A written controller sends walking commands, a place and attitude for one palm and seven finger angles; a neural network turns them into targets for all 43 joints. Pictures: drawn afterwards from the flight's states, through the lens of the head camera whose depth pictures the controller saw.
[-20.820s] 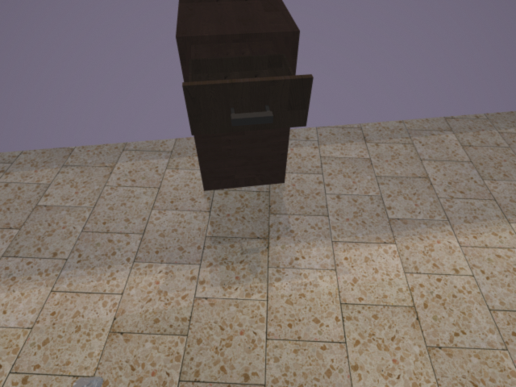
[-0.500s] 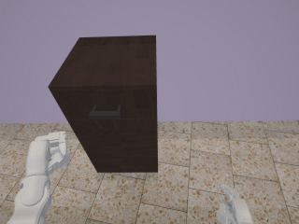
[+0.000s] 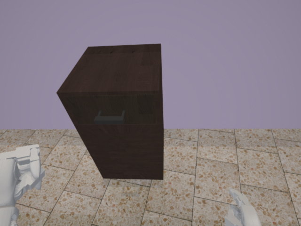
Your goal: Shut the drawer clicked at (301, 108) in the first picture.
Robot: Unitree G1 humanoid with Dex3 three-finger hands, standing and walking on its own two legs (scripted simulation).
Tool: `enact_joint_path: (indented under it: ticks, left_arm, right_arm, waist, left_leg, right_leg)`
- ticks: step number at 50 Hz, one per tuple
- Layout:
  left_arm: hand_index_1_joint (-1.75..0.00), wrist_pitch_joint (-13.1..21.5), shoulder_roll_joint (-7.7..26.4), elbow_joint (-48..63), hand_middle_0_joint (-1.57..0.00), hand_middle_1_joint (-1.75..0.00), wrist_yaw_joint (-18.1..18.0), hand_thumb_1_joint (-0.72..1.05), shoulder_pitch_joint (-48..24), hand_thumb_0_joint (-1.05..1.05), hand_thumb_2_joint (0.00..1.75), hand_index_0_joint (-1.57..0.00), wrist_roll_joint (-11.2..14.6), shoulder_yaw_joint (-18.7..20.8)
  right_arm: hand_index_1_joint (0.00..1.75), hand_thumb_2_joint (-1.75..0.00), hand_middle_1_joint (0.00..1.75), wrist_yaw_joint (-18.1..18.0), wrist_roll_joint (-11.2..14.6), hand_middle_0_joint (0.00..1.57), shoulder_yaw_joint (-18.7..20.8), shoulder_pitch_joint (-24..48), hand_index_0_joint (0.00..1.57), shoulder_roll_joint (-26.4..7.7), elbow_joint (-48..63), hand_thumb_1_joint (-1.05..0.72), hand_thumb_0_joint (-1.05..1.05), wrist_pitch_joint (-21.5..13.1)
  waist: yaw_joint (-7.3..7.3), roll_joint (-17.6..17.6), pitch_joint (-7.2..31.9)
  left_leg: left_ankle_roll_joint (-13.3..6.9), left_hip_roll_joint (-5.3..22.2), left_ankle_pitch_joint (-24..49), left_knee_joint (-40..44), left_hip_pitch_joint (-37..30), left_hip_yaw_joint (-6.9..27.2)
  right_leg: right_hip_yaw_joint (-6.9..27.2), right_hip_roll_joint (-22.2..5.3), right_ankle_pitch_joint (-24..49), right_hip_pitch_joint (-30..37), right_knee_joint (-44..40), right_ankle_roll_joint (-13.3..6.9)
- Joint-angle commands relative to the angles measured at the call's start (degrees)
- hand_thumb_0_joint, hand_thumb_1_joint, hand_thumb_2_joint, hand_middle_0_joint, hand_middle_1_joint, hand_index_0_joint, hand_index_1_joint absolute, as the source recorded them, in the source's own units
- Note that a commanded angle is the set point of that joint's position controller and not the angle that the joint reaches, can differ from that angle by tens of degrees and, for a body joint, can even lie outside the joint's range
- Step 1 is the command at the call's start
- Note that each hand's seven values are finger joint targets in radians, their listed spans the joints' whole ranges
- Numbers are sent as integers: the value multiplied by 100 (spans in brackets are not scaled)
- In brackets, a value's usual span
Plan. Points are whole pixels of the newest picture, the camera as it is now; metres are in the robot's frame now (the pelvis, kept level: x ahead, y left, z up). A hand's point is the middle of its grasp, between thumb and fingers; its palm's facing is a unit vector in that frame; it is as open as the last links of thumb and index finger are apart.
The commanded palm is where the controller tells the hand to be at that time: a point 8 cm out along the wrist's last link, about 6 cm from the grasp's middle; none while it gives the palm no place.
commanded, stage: step back with the hand held close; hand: left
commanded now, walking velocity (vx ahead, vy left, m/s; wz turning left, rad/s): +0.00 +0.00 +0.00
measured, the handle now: (110, 116) +0.57 +0.27 -0.09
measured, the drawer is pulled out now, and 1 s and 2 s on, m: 0.00 0.00 0.00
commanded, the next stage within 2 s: stop stepping back and stand still in 1.38 s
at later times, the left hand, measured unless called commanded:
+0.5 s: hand (34, 175) +0.17 +0.26 +0.15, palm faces +0.25 -0.82 -0.51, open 3.2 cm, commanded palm +0.11 +0.31 +0.17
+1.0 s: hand out of the picture +0.09 +0.29 +0.16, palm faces +0.36 -0.81 -0.46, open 3.2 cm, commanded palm +0.02 +0.33 +0.17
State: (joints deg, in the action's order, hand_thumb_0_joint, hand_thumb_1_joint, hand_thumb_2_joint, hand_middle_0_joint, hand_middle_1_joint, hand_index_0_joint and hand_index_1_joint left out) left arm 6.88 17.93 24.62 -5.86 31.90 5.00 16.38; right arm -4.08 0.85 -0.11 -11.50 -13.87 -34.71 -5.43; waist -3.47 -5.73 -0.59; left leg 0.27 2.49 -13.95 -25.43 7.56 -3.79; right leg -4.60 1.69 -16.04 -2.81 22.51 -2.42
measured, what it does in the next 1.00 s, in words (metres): shifts its weight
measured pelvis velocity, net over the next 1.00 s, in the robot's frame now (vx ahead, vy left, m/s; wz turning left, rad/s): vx -0.11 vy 0.05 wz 0.02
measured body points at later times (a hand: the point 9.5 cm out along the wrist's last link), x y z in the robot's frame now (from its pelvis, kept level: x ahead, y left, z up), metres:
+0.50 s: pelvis -0.03 +0.03 +0.00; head +0.00 +0.02 +0.45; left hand +0.15 +0.30 +0.17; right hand +0.13 -0.23 -0.09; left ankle +0.00 +0.12 -0.74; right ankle -0.04 -0.09 -0.74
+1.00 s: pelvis -0.11 +0.05 -0.02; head -0.08 +0.06 +0.43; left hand +0.06 +0.33 +0.18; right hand +0.06 -0.19 -0.09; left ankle +0.00 +0.12 -0.74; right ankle -0.04 -0.08 -0.74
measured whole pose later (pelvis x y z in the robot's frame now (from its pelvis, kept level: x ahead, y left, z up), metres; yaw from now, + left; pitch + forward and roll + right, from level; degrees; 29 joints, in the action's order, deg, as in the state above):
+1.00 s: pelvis -0.11 +0.05 -0.02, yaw +1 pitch +0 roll -3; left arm 14.6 22.1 35.8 -9.1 35.4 1.4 22.2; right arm -4.2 -0.4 0.1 -12.6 -12.0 -31.2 -5.9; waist 1.3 -1.3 -3.6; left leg -4.4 0.9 -8.4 -34.1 26.0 -3.5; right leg -0.9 2.2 -12.4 -21.2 32.9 1.0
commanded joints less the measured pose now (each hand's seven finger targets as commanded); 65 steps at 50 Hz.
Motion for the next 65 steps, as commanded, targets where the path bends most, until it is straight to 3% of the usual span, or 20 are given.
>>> enact_joint_path:
  ticks: [1,6,7,8,9,11,17,23,29,35,43,49,52,55,58,59,60,63,64,65]
  left_arm:
    - [-160,399,1065,1156,-140,-160,-92,90,-511,0,90,-140,-5,637]
    - [-160,411,1083,1311,-140,-160,-113,90,-459,0,90,-140,-9,677]
    - [-160,699,1937,1942,-140,-160,-160,90,-1368,0,90,-140,-72,1529]
    - [-160,735,1490,1259,-140,-160,-122,90,-761,0,90,-140,-110,1260]
    - [-160,787,1400,1240,-140,-160,-87,90,-639,0,90,-140,-134,1171]
    - [-160,769,1010,1026,-140,-160,-46,90,2,0,90,-140,-158,877]
    - [-160,765,1239,1483,-140,-160,-113,90,536,0,90,-140,-150,1106]
    - [-160,823,1392,1928,-140,-160,-226,90,739,0,90,-140,-136,1266]
    - [-160,879,1346,2043,-140,-160,-291,90,762,0,90,-140,-165,1275]
    - [-160,994,1264,2045,-140,-160,-354,90,560,0,90,-140,-249,1290]
    - [-160,1072,1233,2219,-140,-160,-439,90,311,0,90,-140,-260,1160]
    - [-160,1206,1386,2291,-140,-160,-424,90,472,0,90,-140,-393,1492]
    - [-160,1299,1446,2173,-140,-160,-348,90,506,0,90,-140,-436,1648]
    - [-160,1401,1405,2219,-140,-160,-265,90,437,0,90,-140,-304,1525]
    - [-160,1476,1497,2262,-140,-160,-292,90,325,0,90,-140,-179,1374]
    - [-160,1454,1555,2267,-140,-160,-362,90,220,0,90,-140,-182,1385]
    - [-160,1369,1511,2067,-140,-160,-407,90,276,0,90,-140,-196,1354]
    - [-160,1284,1480,1907,-140,-160,-409,90,135,0,90,-140,-287,1309]
    - [-160,1296,1484,2064,-140,-160,-396,90,70,0,90,-140,-297,1260]
    - [-160,1337,1578,2124,-140,-160,-380,90,183,0,90,-140,-325,1398]
  right_arm:
    - [30,-90,30,-58,-6,20,156,836,20,-476,996,-90,0,-410]
    - [30,-90,30,-58,-19,20,146,814,20,-455,967,-90,0,-487]
    - [30,-90,30,6,-28,20,177,678,20,-598,1119,-90,0,-328]
    - [30,-90,30,16,-60,20,188,638,20,-456,946,-90,0,-236]
    - [30,-90,30,37,-64,20,217,641,20,-491,1018,-90,0,-179]
    - [30,-90,30,61,-72,20,251,655,20,-536,1057,-90,0,-61]
    - [30,-90,30,58,-52,20,351,699,20,-537,1261,-90,0,176]
    - [30,-90,30,7,-51,20,376,633,20,-542,1364,-90,0,171]
    - [30,-90,30,-13,-61,20,388,556,20,-600,1351,-90,0,14]
    - [30,-90,30,-39,-30,20,360,471,20,-607,1329,-90,0,-204]
    - [30,-90,30,-42,-108,20,351,366,20,-600,1228,-90,0,-322]
    - [30,-90,30,-63,-107,20,376,522,20,-649,1295,-90,0,-394]
    - [30,-90,30,-35,-118,20,421,525,20,-639,1274,-90,0,-442]
    - [30,-90,30,-3,-133,20,403,490,20,-603,1124,-90,0,-470]
    - [30,-90,30,79,-74,20,504,384,20,-516,935,-90,0,-408]
    - [30,-90,30,92,-87,20,541,319,20,-476,827,-90,0,-359]
    - [30,-90,30,102,-114,20,514,408,20,-360,808,-90,0,-288]
    - [30,-90,30,54,-125,20,419,596,20,-290,809,-90,0,-140]
    - [30,-90,30,18,-139,20,386,651,20,-356,805,-90,0,-132]
    - [30,-90,30,-19,-125,20,436,648,20,-504,809,-90,0,-140]
  waist:
    - [12,484,192]
    - [0,236,272]
    - [239,557,-270]
    - [292,857,-198]
    - [280,874,-149]
    - [306,468,198]
    - [288,643,800]
    - [272,302,967]
    - [302,12,749]
    - [380,117,396]
    - [466,473,239]
    - [363,-596,530]
    - [363,-433,398]
    - [436,50,286]
    - [502,1195,809]
    - [536,1384,849]
    - [518,1515,724]
    - [524,1341,310]
    - [544,812,307]
    - [463,93,540]
  left_leg:
    - [-316,-115,852,175,-452,153]
    - [-287,-113,1057,154,-490,134]
    - [-329,3,642,-94,-37,201]
    - [-319,-13,613,-213,-34,230]
    - [-298,-20,679,-181,3,254]
    - [-325,86,1028,-20,-125,185]
    - [-330,254,1904,101,34,291]
    - [-320,342,2044,129,392,428]
    - [-412,527,544,531,1429,747]
    - [-520,640,-1576,818,2607,967]
    - [-346,302,-1663,55,1863,898]
    - [-681,1095,-2643,1407,3383,1742]
    - [-815,1279,-2832,1379,3823,1757]
    - [-596,855,-1825,713,2857,1328]
    - [-81,-128,-518,-1466,867,457]
    - [7,-288,-524,-2176,633,428]
    - [32,-348,-516,-2507,887,507]
    - [-49,-216,-455,-1198,1231,623]
    - [-99,-124,426,-186,1100,610]
    - [-283,411,1587,469,1036,1080]
  right_leg:
    - [492,-313,1165,-606,-591,195]
    - [501,-318,1472,-490,-539,173]
    - [1224,-697,1915,-1138,-852,240]
    - [1124,-830,2142,-1110,-787,202]
    - [1101,-835,2304,-1103,-725,196]
    - [915,-772,2399,-948,-448,260]
    - [646,-599,2557,-553,20,293]
    - [599,-480,2352,-512,382,288]
    - [572,-313,1408,-318,742,283]
    - [686,-253,730,-102,1001,302]
    - [1132,-537,-839,-1542,1,87]
    - [578,192,350,187,1859,353]
    - [666,297,-39,361,2231,347]
    - [959,85,302,-461,1171,146]
    - [2445,-1147,435,-2268,-416,-313]
    - [2794,-1610,536,-2639,-725,-593]
    - [2715,-1777,1203,-2513,-709,-730]
    - [1987,-1367,2578,-1904,-99,-424]
    - [1589,-1012,2574,-1740,352,-162]
    - [1143,-364,2107,-1507,977,153]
